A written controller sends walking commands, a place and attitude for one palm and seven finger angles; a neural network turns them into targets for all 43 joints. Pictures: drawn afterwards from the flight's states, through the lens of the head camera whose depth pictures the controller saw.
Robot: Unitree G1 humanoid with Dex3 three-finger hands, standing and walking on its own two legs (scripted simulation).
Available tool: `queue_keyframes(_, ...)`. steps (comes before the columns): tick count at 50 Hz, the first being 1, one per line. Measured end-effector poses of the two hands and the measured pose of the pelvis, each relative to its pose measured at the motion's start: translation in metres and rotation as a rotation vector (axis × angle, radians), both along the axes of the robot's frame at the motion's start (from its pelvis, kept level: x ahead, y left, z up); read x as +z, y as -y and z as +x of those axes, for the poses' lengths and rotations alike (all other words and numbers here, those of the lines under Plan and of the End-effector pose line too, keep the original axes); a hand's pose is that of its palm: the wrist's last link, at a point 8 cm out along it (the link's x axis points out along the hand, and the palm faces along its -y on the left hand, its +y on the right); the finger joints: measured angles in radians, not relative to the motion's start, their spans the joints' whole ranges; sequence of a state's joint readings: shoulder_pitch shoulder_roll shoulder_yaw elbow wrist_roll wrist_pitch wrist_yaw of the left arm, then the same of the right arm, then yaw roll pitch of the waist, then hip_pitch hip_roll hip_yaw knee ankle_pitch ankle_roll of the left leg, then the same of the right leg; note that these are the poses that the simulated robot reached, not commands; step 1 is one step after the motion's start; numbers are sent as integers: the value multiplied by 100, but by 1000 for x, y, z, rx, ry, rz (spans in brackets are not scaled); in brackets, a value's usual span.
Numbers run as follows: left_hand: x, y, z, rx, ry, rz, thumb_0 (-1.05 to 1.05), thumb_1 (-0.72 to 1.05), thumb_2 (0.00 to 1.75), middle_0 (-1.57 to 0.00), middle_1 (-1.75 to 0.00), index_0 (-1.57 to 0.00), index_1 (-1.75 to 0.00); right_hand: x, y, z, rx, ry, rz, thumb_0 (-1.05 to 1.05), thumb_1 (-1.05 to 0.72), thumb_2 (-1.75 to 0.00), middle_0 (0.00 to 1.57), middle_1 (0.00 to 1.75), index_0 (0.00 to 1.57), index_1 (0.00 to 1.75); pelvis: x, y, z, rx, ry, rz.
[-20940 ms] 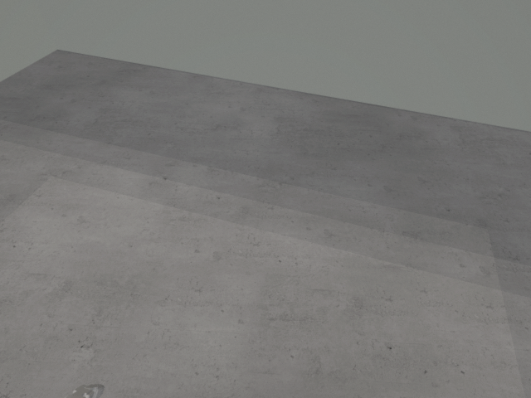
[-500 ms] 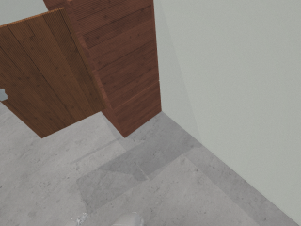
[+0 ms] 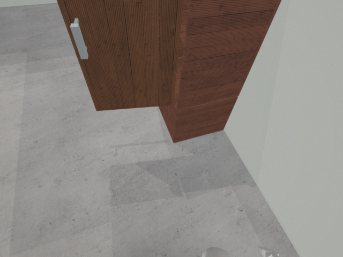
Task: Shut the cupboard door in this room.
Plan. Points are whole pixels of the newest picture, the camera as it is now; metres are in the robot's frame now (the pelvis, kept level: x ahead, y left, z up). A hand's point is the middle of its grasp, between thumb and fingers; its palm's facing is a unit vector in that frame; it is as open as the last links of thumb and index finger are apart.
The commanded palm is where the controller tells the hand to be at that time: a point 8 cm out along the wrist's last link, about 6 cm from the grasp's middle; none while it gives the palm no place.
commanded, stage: turn to face it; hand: left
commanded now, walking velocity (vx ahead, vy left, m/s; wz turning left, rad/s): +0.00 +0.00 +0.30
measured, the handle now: (80, 38) +0.77 +0.40 +0.04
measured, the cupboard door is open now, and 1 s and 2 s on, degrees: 80 80 80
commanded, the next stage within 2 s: take the last steps up to it in 0.26 s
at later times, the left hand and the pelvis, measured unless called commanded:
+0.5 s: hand out of the picture +0.02 +0.14 -0.14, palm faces +0.18 -0.95 -0.27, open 7.3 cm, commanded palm none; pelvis -0.01 -0.06 +0.01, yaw +9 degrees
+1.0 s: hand out of the picture -0.07 +0.22 -0.17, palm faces +0.31 -0.93 -0.18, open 7.4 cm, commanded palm none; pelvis +0.02 +0.05 +0.00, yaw +14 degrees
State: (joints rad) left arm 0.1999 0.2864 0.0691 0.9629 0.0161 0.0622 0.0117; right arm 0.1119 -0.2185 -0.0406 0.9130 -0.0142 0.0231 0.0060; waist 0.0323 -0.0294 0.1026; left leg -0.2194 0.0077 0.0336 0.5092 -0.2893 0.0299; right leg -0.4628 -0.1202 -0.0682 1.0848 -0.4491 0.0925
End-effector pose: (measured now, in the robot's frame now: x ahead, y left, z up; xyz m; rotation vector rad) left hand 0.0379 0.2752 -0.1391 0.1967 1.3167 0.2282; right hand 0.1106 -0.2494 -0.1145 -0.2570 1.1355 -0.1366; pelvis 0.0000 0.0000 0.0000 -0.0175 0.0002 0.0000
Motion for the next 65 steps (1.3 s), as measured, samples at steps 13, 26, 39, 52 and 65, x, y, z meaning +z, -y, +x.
queue_keyframes(13, 17, 48, 32, -15, 151, 27, 0, 90, 90, -20, -30, -20, -30, -34, 20, -31, -16, -79, 92, 0, -90, -90, 21, 30, 20, 30, -7, 34, -2, 67, 15, 49)
queue_keyframes(26, 29, 92, -38, 120, 112, 12, 0, 91, 90, -20, -30, -21, -30, -35, 52, -59, 47, -217, 91, 0, -91, -90, 20, 29, 19, 30, 6, 57, -12, 170, 18, 62)
queue_keyframes(39, 17, 74, -169, 332, -144, -60, 0, 90, 90, -20, -30, -20, -30, -13, -16, 10, 228, -134, 69, 1, -91, -90, 20, 29, 19, 30, 11, 13, -9, 240, -11, 43)
queue_keyframes(52, -4, -6, -94, 282, -100, -116, 1, 91, 90, -20, -30, -20, -30, -10, -87, 7, 152, -96, 28, -1, -95, -90, 20, 30, 20, 30, 6, -61, 32, 236, 15, 19)
queue_keyframes(65, -1, -41, 153, 90, 176, -73, 0, 91, 90, -20, -30, -20, -30, -30, -103, -49, -32, -471, 74, 0, -91, -90, 20, 29, 20, 30, -10, -74, 133, 212, 1, 39)
